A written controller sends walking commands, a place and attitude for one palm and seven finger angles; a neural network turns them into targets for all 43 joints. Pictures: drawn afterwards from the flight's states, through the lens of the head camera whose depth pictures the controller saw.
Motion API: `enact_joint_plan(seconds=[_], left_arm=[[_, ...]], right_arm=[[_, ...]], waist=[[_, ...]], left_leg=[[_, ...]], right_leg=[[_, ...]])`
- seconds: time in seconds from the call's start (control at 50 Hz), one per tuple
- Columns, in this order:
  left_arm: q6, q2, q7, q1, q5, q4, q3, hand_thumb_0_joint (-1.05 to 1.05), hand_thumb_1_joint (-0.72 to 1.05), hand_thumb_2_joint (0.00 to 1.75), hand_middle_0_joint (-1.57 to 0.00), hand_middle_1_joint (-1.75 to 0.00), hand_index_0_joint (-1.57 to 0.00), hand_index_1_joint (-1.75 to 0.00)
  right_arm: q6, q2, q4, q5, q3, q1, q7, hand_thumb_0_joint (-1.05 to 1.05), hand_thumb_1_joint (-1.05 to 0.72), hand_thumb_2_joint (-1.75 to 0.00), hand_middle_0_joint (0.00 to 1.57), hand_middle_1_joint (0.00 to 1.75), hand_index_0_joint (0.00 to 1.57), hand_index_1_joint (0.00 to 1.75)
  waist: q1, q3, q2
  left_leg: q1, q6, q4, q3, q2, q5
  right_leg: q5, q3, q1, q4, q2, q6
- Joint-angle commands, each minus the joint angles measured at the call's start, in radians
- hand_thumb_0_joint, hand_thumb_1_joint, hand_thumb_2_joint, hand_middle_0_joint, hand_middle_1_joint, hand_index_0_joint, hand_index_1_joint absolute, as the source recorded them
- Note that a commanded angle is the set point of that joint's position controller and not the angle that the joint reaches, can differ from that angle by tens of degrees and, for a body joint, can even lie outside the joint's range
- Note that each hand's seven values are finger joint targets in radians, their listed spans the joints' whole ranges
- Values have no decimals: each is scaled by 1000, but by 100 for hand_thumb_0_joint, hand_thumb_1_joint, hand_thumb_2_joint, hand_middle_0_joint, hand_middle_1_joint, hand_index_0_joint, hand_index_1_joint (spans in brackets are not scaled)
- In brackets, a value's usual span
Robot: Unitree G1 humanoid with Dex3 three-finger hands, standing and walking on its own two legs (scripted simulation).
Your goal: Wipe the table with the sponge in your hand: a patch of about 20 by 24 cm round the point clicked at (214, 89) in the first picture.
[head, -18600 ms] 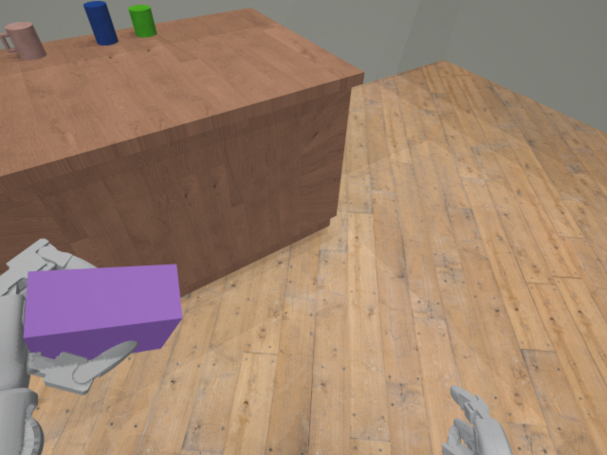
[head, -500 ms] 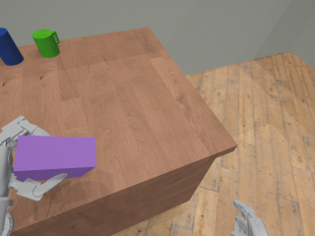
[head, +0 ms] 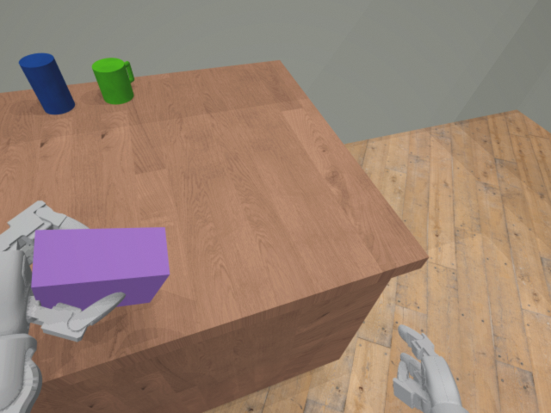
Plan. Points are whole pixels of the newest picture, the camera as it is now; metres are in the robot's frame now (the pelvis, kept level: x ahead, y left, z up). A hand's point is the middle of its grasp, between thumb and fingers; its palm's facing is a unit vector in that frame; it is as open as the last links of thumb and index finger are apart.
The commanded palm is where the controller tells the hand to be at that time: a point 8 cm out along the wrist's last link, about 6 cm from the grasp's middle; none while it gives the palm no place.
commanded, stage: come to a stop and stand still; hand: left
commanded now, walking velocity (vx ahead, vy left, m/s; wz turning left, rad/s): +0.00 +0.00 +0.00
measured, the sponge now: (121, 271) +0.24 +0.22 +0.12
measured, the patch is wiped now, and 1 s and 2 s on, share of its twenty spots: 0.00 0.00 0.00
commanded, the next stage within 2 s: look again from close up in 0.16 s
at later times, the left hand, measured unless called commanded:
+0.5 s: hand (69, 274) +0.21 +0.25 +0.16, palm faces +0.36 -0.86 -0.36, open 9.8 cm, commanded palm +0.16 +0.28 +0.18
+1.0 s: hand (76, 285) +0.20 +0.23 +0.16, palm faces +0.39 -0.69 -0.61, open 9.8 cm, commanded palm +0.16 +0.27 +0.19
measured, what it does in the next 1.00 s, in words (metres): stands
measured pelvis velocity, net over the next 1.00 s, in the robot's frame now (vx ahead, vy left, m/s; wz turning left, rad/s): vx -0.01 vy -0.04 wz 0.05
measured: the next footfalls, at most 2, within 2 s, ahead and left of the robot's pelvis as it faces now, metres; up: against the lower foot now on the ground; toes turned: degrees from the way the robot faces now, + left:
none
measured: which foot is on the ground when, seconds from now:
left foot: down 0.00-1.00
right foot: down 0.00-1.00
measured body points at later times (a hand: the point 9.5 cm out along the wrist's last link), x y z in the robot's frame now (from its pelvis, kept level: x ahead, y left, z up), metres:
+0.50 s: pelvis -0.01 +0.01 +0.00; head +0.00 +0.02 +0.45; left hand +0.19 +0.29 +0.17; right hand +0.16 -0.23 -0.07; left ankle +0.02 +0.07 -0.74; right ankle +0.01 -0.12 -0.74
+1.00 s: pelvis -0.01 -0.04 -0.01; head -0.01 -0.05 +0.44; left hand +0.17 +0.27 +0.19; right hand +0.21 -0.24 -0.08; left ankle +0.02 +0.07 -0.74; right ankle +0.01 -0.12 -0.74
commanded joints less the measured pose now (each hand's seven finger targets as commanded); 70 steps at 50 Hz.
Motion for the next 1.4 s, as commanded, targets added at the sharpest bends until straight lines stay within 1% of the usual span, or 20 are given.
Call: enact_joint_plan(seconds=[0.0, 0.08, 0.2, 0.38, 0.56, 0.58, 0.6, 0.62, 0.64, 0.66, 0.68, 0.76, 0.84, 0.88, 0.94, 0.98, 1.1, 1.28, 1.3, 1.38], left_arm=[[-81, 189, 16, -93, -9, -284, 126, 0, 10, 130, -120, -160, -120, -160], [-82, 229, 17, -60, -12, -268, 161, 0, 10, 130, -120, -160, -120, -160], [-85, 161, 5, -56, -16, -240, 101, 0, 10, 130, -120, -160, -120, -160], [-89, 225, 11, -42, -19, -266, 154, 0, 10, 130, -120, -160, -120, -160], [-93, 181, -3, -35, -34, -251, 113, 0, 10, 130, -120, -160, -120, -160], [-236, 999, 10, -941, 20, -569, 426, 0, 10, 130, -120, -160, -120, -160], [-27, 455, -49, -677, 152, -63, 320, 0, 10, 130, -120, -160, -120, -160], [41, 346, -73, -472, 35, 11, 165, 0, 10, 130, -120, -160, -120, -160], [86, 297, -110, -435, -16, -70, 191, 0, 10, 130, -120, -160, -120, -160], [145, 294, -137, -347, -54, -74, 177, 0, 10, 130, -120, -160, -120, -160], [214, 182, -157, -264, -63, -17, 72, 0, 10, 130, -120, -160, -120, -160], [262, 276, -145, -171, 80, -206, 59, 0, 10, 130, -120, -160, -120, -160], [162, 349, -68, -249, 97, -264, 174, 0, 10, 130, -120, -160, -120, -160], [116, 471, -22, -344, 118, -294, 264, 0, 10, 130, -120, -160, -120, -160], [100, 377, 7, -331, 162, -202, 168, 0, 10, 130, -120, -160, -120, -160], [135, 434, -6, -340, 188, -179, 182, 0, 10, 130, -120, -160, -120, -160], [225, 435, -135, -330, 202, -140, 105, 0, 10, 130, -120, -160, -120, -160], [165, 545, -102, -133, 232, -186, 268, 0, 10, 130, -120, -160, -120, -160], [174, 503, -95, -157, 236, -182, 226, 0, 10, 130, -120, -160, -120, -160], [232, 546, -83, -187, 286, -166, 214, 0, 10, 130, -120, -160, -120, -160]], right_arm=[[-54, -124, -144, 3, -50, -68, -14, 0, -90, -90, 20, 30, 20, 30], [-65, -140, -138, 4, -57, -70, -17, 0, -90, -90, 20, 30, 20, 30], [-64, -132, -125, 6, -53, -58, -20, 0, -90, -90, 20, 30, 20, 30], [-76, -136, -126, 12, -59, -66, -29, 0, -90, -90, 20, 30, 20, 30], [-81, -129, -127, 12, -60, -45, -33, 0, -90, -90, 20, 30, 20, 30], [-42, -208, -244, 95, 83, 112, -104, 0, -90, -90, 20, 30, 20, 30], [-77, -97, -66, -40, -54, -92, -77, 0, -90, -90, 20, 30, 20, 30], [-82, -179, -85, -17, -68, -37, -26, 0, -90, -90, 20, 30, 20, 30], [-85, -207, -78, -12, -82, -65, -26, 0, -90, -90, 20, 30, 20, 30], [-85, -202, -78, 1, -74, -101, -31, 0, -90, -90, 20, 30, 20, 30], [-75, -179, -92, 33, -43, -154, -15, 0, -90, -90, 20, 30, 20, 30], [-52, -174, -116, 25, -29, -188, -4, 0, -90, -90, 20, 30, 20, 30], [-59, -158, -109, 0, -29, -200, -31, 0, -90, -90, 20, 30, 20, 30], [-60, -157, -96, -2, -33, -198, -47, 0, -90, -90, 20, 30, 20, 30], [-65, -142, -70, -13, -37, -171, -52, 0, -90, -90, 20, 30, 20, 30], [-58, -150, -72, -3, -34, -174, -57, 0, -90, -90, 20, 30, 20, 30], [-50, -148, -94, 16, -26, -191, -91, 0, -90, -90, 20, 30, 20, 30], [-53, -144, -101, 21, -57, -143, -84, 0, -90, -90, 20, 30, 20, 30], [-47, -144, -101, 24, -58, -129, -83, 0, -90, -90, 20, 30, 20, 30], [-33, -154, -109, 40, -60, -150, -92, 0, -90, -90, 20, 30, 20, 30]], waist=[[-9, -140, 79], [-9, -157, 121], [-18, -135, 68], [-15, -132, 86], [-24, -143, 76], [-83, -113, 307], [13, -160, 201], [-8, -191, 167], [28, -283, 139], [55, -273, 127], [47, -213, 123], [35, -83, 90], [15, -133, -17], [27, -155, 55], [14, -157, 107], [21, -168, 135], [31, -133, 68], [85, -193, 55], [72, -192, 45], [70, -165, 64]], left_leg=[[31, -35, -169, -161, 145, -54], [67, -47, -157, -155, 144, 21], [65, -54, -171, -159, 152, 11], [69, -60, -183, -168, 149, 2], [86, -56, -163, -156, 148, 68], [-185, -12, -212, -193, 119, -163], [98, -123, -121, -110, 72, 72], [187, -150, -116, -149, 75, 245], [254, -129, -81, -129, 74, 280], [229, -110, -80, -107, 58, 236], [185, -110, -98, -120, 64, 112], [57, -67, -140, -115, 46, -40], [49, -48, -92, -118, 35, -130], [47, -43, -72, -98, 26, -173], [60, -47, -36, -85, 19, -82], [61, -41, -19, -67, 10, -40], [63, -31, 8, -38, 5, 56], [48, -33, 58, -27, 3, 200], [34, -34, 61, -25, 5, 200], [18, -33, 67, -27, 2, 160]], right_leg=[[71, 55, 25, -49, -66, -29], [100, 64, 20, -47, -71, -30], [87, 54, 4, -59, -70, -25], [69, 71, 10, -68, -78, -28], [118, 83, 16, -88, -85, -29], [-43, 40, 276, 84, 49, 49], [22, -17, 0, 93, 40, -47], [65, -56, -88, 61, 40, -50], [112, -41, -79, 46, 32, -38], [121, -48, -38, 39, 21, -39], [76, -52, -72, 58, 33, -34], [29, -51, -53, 49, 23, -34], [-74, -40, -102, 46, 27, -17], [-137, -11, -117, 34, 24, -17], [-83, -5, -108, 27, 12, -26], [-78, 19, -91, 9, 7, -29], [-32, 51, -53, -39, -18, -15], [200, 82, 7, 13, -28, -5], [215, 77, 4, 20, -37, -1], [154, 111, -22, 9, -40, -1]])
